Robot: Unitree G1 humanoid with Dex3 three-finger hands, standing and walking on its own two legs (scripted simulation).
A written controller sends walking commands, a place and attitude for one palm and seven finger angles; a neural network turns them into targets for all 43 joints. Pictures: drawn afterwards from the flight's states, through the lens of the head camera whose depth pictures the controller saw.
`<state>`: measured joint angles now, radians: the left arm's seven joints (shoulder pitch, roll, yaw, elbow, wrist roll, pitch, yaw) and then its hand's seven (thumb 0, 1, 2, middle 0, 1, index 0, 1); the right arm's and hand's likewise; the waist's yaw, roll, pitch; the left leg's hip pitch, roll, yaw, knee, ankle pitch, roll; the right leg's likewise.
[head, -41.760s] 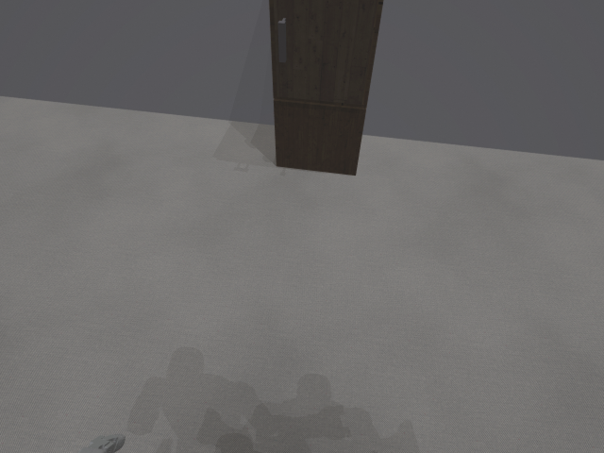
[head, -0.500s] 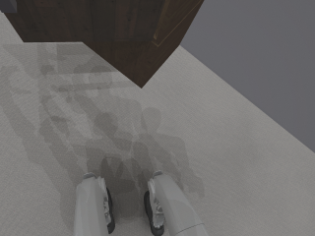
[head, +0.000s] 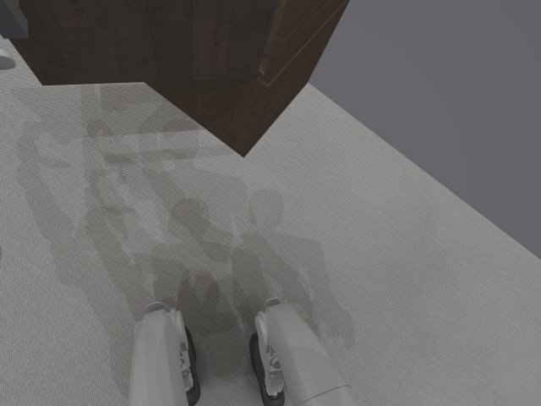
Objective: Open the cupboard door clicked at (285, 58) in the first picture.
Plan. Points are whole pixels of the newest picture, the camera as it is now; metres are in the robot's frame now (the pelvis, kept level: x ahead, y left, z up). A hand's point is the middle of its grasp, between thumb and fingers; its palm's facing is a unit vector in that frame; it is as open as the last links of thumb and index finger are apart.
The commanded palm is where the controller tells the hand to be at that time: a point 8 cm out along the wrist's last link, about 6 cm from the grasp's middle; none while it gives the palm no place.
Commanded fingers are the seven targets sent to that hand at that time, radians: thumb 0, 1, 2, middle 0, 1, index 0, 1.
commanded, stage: slide the fingers in behind the handle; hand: left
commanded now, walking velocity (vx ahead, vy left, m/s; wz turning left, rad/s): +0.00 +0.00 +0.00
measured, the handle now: out of the picture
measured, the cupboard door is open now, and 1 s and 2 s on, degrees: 47 47 48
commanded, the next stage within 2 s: close the thumb around the handle in 1.12 s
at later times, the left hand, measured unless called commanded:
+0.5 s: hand out of the picture +0.58 +0.26 +0.08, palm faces +0.09 -1.00 -0.01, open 14.0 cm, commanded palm +0.57 +0.26 +0.07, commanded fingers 0.00 -0.50 0.30 -0.30 -1.20 -0.30 -1.20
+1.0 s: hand out of the picture +0.58 +0.24 +0.08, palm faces +0.10 -0.99 -0.03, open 14.0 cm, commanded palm +0.57 +0.25 +0.07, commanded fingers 0.00 -0.50 0.30 -0.30 -1.20 -0.30 -1.20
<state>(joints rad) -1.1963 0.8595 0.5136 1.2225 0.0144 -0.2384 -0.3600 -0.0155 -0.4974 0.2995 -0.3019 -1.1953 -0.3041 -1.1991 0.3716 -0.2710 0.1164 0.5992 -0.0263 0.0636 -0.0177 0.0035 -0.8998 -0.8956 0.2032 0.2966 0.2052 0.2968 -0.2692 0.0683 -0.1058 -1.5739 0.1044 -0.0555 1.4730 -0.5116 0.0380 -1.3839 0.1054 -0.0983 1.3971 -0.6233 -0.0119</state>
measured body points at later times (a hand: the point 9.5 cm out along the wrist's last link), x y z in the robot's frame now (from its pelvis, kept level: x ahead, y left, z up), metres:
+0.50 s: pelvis +0.00 -0.01 +0.00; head +0.21 +0.05 +0.40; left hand +0.57 +0.31 +0.08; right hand -0.01 -0.27 -0.09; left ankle +0.06 +0.10 -0.57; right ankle +0.01 -0.12 -0.57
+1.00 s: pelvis +0.00 -0.01 +0.00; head +0.21 +0.04 +0.40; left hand +0.57 +0.29 +0.08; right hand -0.02 -0.27 -0.09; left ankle +0.06 +0.10 -0.57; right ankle +0.01 -0.12 -0.57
